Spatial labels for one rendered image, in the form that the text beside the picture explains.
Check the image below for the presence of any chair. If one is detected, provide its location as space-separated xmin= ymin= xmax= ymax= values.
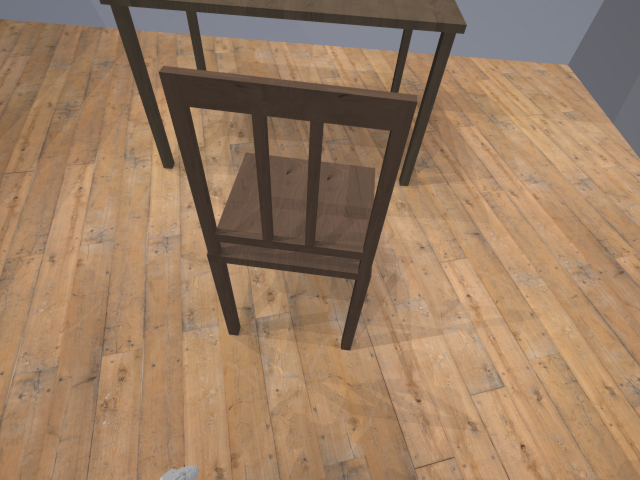
xmin=159 ymin=66 xmax=417 ymax=351

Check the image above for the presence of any table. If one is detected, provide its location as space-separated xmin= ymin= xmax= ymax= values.
xmin=100 ymin=0 xmax=467 ymax=186

